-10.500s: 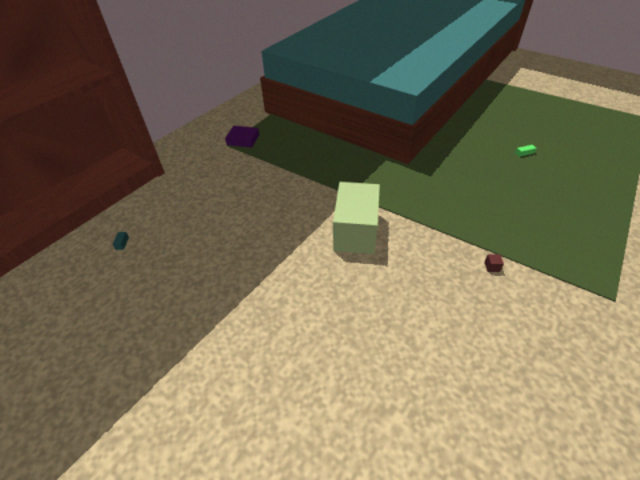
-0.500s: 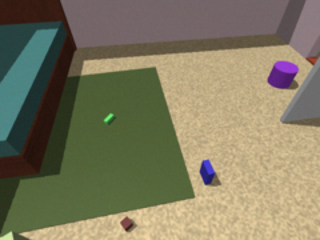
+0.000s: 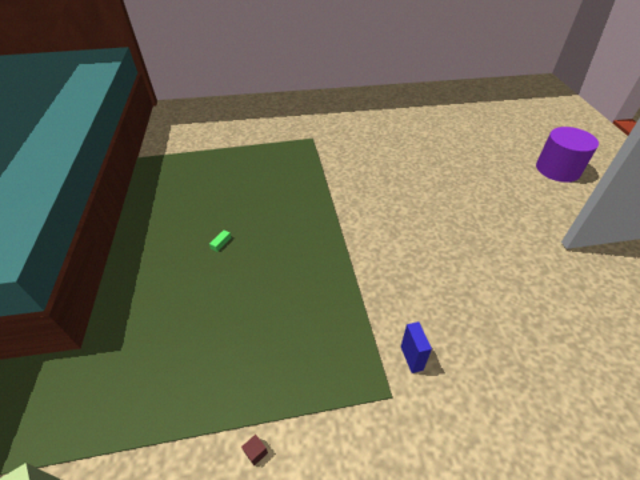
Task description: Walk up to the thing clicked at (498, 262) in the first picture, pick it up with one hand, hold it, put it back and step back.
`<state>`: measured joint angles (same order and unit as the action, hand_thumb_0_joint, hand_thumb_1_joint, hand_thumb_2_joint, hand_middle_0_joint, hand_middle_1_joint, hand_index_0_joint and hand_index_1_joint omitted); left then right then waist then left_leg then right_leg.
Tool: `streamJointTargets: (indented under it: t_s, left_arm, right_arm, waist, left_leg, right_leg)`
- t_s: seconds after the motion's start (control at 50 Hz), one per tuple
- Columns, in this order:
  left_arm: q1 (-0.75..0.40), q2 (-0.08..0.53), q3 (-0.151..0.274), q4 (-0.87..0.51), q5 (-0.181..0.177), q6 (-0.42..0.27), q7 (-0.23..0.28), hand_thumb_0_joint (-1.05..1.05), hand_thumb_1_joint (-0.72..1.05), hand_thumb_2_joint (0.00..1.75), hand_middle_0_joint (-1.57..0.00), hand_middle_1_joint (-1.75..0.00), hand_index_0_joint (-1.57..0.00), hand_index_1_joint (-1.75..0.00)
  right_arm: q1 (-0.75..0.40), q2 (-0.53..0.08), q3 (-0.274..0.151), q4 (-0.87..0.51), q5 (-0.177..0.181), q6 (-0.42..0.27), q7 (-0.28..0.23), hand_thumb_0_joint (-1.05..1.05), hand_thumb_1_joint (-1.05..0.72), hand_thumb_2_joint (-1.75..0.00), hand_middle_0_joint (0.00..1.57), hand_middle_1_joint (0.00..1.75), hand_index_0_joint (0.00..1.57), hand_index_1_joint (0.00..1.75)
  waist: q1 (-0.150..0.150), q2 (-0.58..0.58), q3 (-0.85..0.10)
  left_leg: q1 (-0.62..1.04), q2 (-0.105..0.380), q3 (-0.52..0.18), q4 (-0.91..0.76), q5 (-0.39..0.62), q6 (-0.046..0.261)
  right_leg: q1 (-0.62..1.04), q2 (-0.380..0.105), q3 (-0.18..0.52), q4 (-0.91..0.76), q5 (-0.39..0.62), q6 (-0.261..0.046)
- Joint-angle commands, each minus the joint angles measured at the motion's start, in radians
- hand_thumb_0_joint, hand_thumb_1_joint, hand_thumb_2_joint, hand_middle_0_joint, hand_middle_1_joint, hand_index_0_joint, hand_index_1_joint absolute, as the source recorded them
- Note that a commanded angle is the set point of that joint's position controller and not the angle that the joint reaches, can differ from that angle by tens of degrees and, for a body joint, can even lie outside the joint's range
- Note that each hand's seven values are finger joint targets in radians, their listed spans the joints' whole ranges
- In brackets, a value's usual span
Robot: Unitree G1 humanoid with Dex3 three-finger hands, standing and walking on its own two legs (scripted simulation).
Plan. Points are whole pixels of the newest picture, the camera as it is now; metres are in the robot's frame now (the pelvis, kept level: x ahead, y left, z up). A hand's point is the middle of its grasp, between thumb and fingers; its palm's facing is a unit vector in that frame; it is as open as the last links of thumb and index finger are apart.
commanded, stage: stand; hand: left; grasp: from above
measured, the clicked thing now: (254, 449) +0.39 +0.24 -0.76
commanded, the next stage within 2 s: rise first in 0.82 s
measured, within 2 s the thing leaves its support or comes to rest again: neither
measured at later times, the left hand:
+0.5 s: hand out of the picture +0.07 +0.25 -0.16, palm faces -0.03 -0.94 -0.34, open 7.4 cm
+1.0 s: hand out of the picture +0.09 +0.25 -0.16, palm faces +0.03 -0.94 -0.34, open 7.5 cm
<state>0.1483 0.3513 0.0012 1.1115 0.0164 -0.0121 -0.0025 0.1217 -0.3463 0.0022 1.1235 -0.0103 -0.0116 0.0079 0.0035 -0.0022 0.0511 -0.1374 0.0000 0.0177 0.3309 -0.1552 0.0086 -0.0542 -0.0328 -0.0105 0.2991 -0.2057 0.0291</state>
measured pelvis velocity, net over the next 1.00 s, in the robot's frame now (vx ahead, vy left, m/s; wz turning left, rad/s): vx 0.00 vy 0.00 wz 0.01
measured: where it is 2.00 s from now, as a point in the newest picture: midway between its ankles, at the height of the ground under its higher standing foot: outside the picture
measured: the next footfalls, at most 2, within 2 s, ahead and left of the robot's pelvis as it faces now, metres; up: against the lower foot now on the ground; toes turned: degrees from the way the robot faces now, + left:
none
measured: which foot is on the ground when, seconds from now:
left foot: down 0.00-1.00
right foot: down 0.00-1.00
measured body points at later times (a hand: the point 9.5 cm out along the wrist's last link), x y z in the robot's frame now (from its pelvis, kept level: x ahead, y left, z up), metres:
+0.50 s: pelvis +0.01 +0.00 +0.00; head +0.02 +0.00 +0.45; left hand +0.07 +0.30 -0.14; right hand +0.08 -0.30 -0.13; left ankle +0.02 +0.11 -0.75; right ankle -0.03 -0.14 -0.75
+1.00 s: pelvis +0.00 +0.00 +0.00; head +0.03 +0.00 +0.45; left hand +0.09 +0.30 -0.13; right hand +0.09 -0.30 -0.13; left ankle +0.02 +0.11 -0.75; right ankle -0.03 -0.14 -0.75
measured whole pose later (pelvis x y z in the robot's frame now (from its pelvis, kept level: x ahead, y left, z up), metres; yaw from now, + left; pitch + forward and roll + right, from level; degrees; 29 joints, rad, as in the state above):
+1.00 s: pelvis +0.00 +0.00 +0.00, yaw +1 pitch +0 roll +0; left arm 0.12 0.33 0.03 1.06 -0.01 -0.03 0.02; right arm 0.16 -0.34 0.01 1.00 0.03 -0.03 -0.02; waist 0.00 0.00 0.05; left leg -0.22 0.00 0.01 0.40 -0.19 0.01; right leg -0.13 -0.03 -0.02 0.37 -0.24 0.02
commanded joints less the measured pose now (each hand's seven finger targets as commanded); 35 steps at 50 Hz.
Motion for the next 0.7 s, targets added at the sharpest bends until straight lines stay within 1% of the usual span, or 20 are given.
streamJointTargets:
  t_s: [0.0,0.02,0.06,0.16,0.24,0.26,0.32,0.36,0.38,0.42,0.48,0.56,0.58,0.62,0.66,0.68]
  left_arm:
    - [-0.024,0.205,0.035,-0.055,-0.003,-0.016,0.010,0.00,0.90,0.90,-0.20,-0.30,-0.20,-0.30]
    - [-0.029,0.211,0.037,-0.058,-0.001,-0.017,0.011,0.00,0.90,0.90,-0.20,-0.30,-0.20,-0.30]
    - [-0.027,0.211,0.037,-0.058,-0.003,-0.016,0.011,0.00,0.90,0.90,-0.20,-0.30,-0.20,-0.30]
    - [-0.020,0.210,0.035,-0.053,0.000,-0.016,0.013,0.00,0.90,0.90,-0.20,-0.30,-0.20,-0.30]
    - [-0.017,0.205,0.033,-0.051,-0.002,-0.016,0.012,0.00,0.90,0.90,-0.20,-0.30,-0.20,-0.30]
    - [-0.022,0.211,0.037,-0.051,-0.001,-0.014,0.012,0.00,0.90,0.90,-0.20,-0.30,-0.20,-0.30]
    - [-0.016,0.210,0.035,-0.052,-0.003,-0.017,0.012,0.00,0.90,0.90,-0.20,-0.30,-0.20,-0.30]
    - [-0.021,0.211,0.034,-0.054,-0.004,-0.019,0.014,0.00,0.90,0.90,-0.20,-0.30,-0.20,-0.30]
    - [-0.024,0.212,0.034,-0.055,-0.004,-0.019,0.014,0.00,0.90,0.90,-0.20,-0.30,-0.20,-0.30]
    - [-0.022,0.210,0.035,-0.055,-0.005,-0.018,0.014,0.00,0.90,0.90,-0.20,-0.30,-0.20,-0.30]
    - [-0.023,0.210,0.035,-0.055,-0.004,-0.016,0.014,0.00,0.90,0.90,-0.20,-0.30,-0.20,-0.30]
    - [-0.031,0.216,0.036,-0.057,-0.004,-0.018,0.015,0.00,0.90,0.90,-0.20,-0.30,-0.20,-0.30]
    - [-0.029,0.209,0.034,-0.056,-0.004,-0.018,0.016,0.00,0.90,0.90,-0.20,-0.30,-0.20,-0.30]
    - [-0.029,0.209,0.035,-0.057,-0.005,-0.019,0.015,0.00,0.90,0.90,-0.20,-0.30,-0.20,-0.30]
    - [-0.026,0.210,0.034,-0.057,-0.002,-0.019,0.016,0.00,0.90,0.90,-0.20,-0.30,-0.20,-0.30]
    - [-0.032,0.214,0.035,-0.056,-0.004,-0.020,0.015,0.00,0.90,0.90,-0.20,-0.30,-0.20,-0.30]
  right_arm:
    - [-0.047,-0.218,-0.041,-0.056,0.002,-0.024,-0.013,0.00,-0.90,-0.90,0.20,0.30,0.20,0.30]
    - [-0.038,-0.216,-0.041,-0.056,0.001,-0.025,-0.014,0.00,-0.90,-0.90,0.20,0.30,0.20,0.30]
    - [-0.044,-0.218,-0.041,-0.053,0.002,-0.025,-0.015,0.00,-0.90,-0.90,0.20,0.30,0.20,0.30]
    - [-0.044,-0.219,-0.040,-0.053,0.002,-0.022,-0.015,0.00,-0.90,-0.90,0.20,0.30,0.20,0.30]
    - [-0.033,-0.219,-0.039,-0.048,0.002,-0.020,-0.013,0.00,-0.90,-0.90,0.20,0.30,0.20,0.30]
    - [-0.036,-0.215,-0.039,-0.049,0.002,-0.020,-0.014,0.00,-0.90,-0.90,0.20,0.30,0.20,0.30]
    - [-0.037,-0.218,-0.039,-0.052,0.002,-0.022,-0.014,0.00,-0.90,-0.90,0.20,0.30,0.20,0.30]
    - [-0.034,-0.221,-0.040,-0.054,0.001,-0.023,-0.014,0.00,-0.90,-0.90,0.20,0.30,0.20,0.30]
    - [-0.039,-0.218,-0.040,-0.051,0.003,-0.023,-0.015,0.00,-0.90,-0.90,0.20,0.30,0.20,0.30]
    - [-0.034,-0.217,-0.039,-0.051,0.002,-0.023,-0.016,0.00,-0.90,-0.90,0.20,0.30,0.20,0.30]
    - [-0.039,-0.219,-0.038,-0.050,0.003,-0.023,-0.016,0.00,-0.90,-0.90,0.20,0.30,0.20,0.30]
    - [-0.037,-0.214,-0.039,-0.056,0.002,-0.020,-0.017,0.00,-0.90,-0.90,0.20,0.30,0.20,0.30]
    - [-0.039,-0.217,-0.039,-0.056,0.002,-0.022,-0.017,0.00,-0.90,-0.90,0.20,0.30,0.20,0.30]
    - [-0.035,-0.218,-0.038,-0.054,0.002,-0.021,-0.017,0.00,-0.90,-0.90,0.20,0.30,0.20,0.30]
    - [-0.048,-0.220,-0.041,-0.058,0.002,-0.020,-0.017,0.00,-0.90,-0.90,0.20,0.30,0.20,0.30]
    - [-0.039,-0.215,-0.038,-0.057,0.002,-0.020,-0.016,0.00,-0.90,-0.90,0.20,0.30,0.20,0.30]
  waist:
    - [-0.001,0.011,-0.051]
    - [-0.005,0.009,-0.063]
    - [-0.001,0.004,-0.065]
    - [-0.003,-0.005,-0.063]
    - [-0.005,0.003,-0.045]
    - [-0.006,0.002,-0.040]
    - [-0.003,-0.005,-0.061]
    - [-0.004,0.004,-0.081]
    - [-0.005,-0.001,-0.073]
    - [-0.004,0.005,-0.073]
    - [-0.001,0.009,-0.061]
    - [-0.005,-0.008,-0.073]
    - [-0.005,-0.001,-0.076]
    - [-0.004,0.001,-0.074]
    - [-0.002,-0.001,-0.072]
    - [-0.006,-0.004,-0.069]
  left_leg:
    - [0.044,0.131,-0.122,-0.053,0.116,0.019]
    - [0.044,0.131,-0.118,-0.052,0.117,0.020]
    - [0.049,0.132,-0.118,-0.048,0.147,0.018]
    - [0.051,0.130,-0.115,-0.042,0.143,0.023]
    - [0.033,0.127,-0.119,-0.055,0.083,0.019]
    - [0.024,0.124,-0.119,-0.057,0.085,0.020]
    - [0.051,0.128,-0.116,-0.041,0.146,0.021]
    - [0.060,0.134,-0.112,-0.026,0.190,0.023]
    - [0.062,0.133,-0.114,-0.027,0.203,0.020]
    - [0.054,0.130,-0.108,-0.029,0.195,0.021]
    - [0.042,0.131,-0.113,-0.037,0.169,0.017]
    - [0.055,0.132,-0.111,-0.030,0.193,0.019]
    - [0.057,0.135,-0.113,-0.027,0.200,0.019]
    - [0.047,0.131,-0.109,-0.028,0.189,0.020]
    - [0.055,0.133,-0.113,-0.024,0.200,0.019]
    - [0.047,0.131,-0.110,-0.029,0.190,0.019]
  right_leg:
    - [-0.055,-0.105,0.072,-0.053,0.079,-0.045]
    - [-0.044,-0.108,0.075,-0.053,0.092,-0.045]
    - [-0.045,-0.109,0.075,-0.047,0.100,-0.044]
    - [-0.050,-0.109,0.071,-0.049,0.117,-0.043]
    - [-0.053,-0.107,0.073,-0.053,0.076,-0.044]
    - [-0.052,-0.107,0.073,-0.050,0.083,-0.046]
    - [-0.049,-0.109,0.075,-0.047,0.109,-0.044]
    - [-0.035,-0.114,0.074,-0.045,0.150,-0.043]
    - [-0.040,-0.112,0.072,-0.040,0.159,-0.043]
    - [-0.032,-0.113,0.074,-0.043,0.167,-0.044]
    - [-0.033,-0.111,0.074,-0.046,0.135,-0.043]
    - [-0.030,-0.113,0.073,-0.043,0.155,-0.045]
    - [-0.029,-0.112,0.070,-0.044,0.160,-0.043]
    - [-0.019,-0.115,0.076,-0.050,0.164,-0.042]
    - [-0.029,-0.112,0.068,-0.047,0.167,-0.041]
    - [-0.024,-0.114,0.074,-0.050,0.162,-0.040]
